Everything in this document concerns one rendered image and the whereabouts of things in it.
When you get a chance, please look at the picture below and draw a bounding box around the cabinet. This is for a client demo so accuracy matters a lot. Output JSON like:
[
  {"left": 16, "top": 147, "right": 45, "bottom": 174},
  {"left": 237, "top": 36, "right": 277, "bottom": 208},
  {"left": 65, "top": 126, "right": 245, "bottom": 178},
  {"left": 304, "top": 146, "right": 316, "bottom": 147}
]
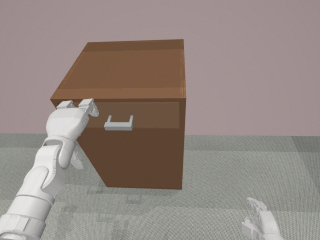
[{"left": 50, "top": 39, "right": 186, "bottom": 190}]

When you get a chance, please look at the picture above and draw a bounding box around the handle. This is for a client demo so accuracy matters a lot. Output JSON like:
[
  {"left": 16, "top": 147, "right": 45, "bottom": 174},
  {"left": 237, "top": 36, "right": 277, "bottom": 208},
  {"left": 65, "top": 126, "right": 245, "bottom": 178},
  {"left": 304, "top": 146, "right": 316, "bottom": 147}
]
[{"left": 104, "top": 115, "right": 134, "bottom": 131}]

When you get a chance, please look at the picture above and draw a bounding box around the robot right hand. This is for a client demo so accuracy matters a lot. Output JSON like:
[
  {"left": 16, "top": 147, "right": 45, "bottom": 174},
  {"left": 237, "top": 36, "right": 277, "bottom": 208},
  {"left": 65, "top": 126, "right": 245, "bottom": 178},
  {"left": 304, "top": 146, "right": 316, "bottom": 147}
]
[{"left": 241, "top": 197, "right": 281, "bottom": 240}]

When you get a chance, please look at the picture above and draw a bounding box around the drawer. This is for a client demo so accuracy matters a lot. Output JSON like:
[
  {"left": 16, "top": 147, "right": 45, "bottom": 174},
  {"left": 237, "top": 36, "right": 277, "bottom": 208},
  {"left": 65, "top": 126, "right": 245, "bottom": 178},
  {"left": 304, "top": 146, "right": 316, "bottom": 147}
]
[{"left": 59, "top": 102, "right": 179, "bottom": 128}]

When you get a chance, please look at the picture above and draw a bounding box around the robot left forearm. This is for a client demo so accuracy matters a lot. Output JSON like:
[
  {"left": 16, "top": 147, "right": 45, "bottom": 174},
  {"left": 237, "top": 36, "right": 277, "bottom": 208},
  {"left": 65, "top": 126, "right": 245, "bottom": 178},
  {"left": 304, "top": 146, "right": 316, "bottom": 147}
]
[{"left": 0, "top": 136, "right": 75, "bottom": 240}]

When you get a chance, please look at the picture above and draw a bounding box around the robot left hand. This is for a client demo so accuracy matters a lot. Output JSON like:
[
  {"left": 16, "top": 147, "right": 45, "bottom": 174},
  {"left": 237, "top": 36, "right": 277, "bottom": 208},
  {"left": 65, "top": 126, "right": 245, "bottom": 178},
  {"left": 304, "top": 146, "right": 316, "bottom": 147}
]
[{"left": 46, "top": 98, "right": 99, "bottom": 170}]

